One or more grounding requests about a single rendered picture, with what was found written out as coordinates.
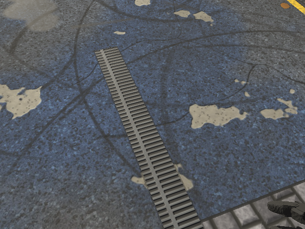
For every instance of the robot right hand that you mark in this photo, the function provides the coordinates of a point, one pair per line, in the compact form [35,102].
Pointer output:
[289,209]

